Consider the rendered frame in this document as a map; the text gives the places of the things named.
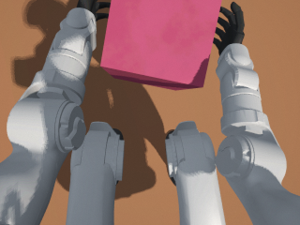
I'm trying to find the right robot thigh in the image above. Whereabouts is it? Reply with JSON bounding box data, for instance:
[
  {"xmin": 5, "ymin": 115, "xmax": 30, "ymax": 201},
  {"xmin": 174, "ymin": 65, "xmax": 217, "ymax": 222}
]
[{"xmin": 165, "ymin": 128, "xmax": 226, "ymax": 225}]

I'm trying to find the left robot forearm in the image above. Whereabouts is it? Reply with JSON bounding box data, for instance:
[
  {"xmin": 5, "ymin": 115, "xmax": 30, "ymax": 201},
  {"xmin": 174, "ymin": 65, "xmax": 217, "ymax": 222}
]
[{"xmin": 7, "ymin": 7, "xmax": 97, "ymax": 136}]

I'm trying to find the left robot upper arm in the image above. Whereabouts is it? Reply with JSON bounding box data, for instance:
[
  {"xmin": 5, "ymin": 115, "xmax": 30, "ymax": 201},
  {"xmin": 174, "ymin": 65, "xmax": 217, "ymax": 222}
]
[{"xmin": 0, "ymin": 97, "xmax": 86, "ymax": 225}]

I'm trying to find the left robot hand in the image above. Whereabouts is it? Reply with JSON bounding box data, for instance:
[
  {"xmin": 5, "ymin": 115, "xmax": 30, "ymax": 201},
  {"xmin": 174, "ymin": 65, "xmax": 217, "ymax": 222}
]
[{"xmin": 76, "ymin": 0, "xmax": 111, "ymax": 22}]

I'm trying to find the carton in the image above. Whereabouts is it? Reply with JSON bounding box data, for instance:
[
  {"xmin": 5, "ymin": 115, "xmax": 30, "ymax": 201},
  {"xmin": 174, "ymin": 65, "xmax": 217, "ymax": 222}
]
[{"xmin": 100, "ymin": 0, "xmax": 222, "ymax": 91}]

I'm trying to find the right robot foot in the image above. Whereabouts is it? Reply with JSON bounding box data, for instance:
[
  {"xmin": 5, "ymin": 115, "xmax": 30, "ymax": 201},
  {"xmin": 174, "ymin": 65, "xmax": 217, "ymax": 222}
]
[{"xmin": 165, "ymin": 131, "xmax": 176, "ymax": 186}]

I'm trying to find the right robot forearm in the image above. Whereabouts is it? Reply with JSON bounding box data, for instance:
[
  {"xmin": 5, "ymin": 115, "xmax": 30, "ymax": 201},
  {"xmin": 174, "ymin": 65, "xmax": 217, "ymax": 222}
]
[{"xmin": 216, "ymin": 43, "xmax": 280, "ymax": 147}]

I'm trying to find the right robot hand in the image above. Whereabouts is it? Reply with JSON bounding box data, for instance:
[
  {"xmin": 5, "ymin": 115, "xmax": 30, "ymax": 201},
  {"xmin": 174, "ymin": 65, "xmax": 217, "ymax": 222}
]
[{"xmin": 213, "ymin": 2, "xmax": 245, "ymax": 55}]

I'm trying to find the right robot upper arm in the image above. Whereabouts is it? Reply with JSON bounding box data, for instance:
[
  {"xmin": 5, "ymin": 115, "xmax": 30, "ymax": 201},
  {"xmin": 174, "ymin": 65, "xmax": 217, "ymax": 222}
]
[{"xmin": 215, "ymin": 133, "xmax": 300, "ymax": 225}]

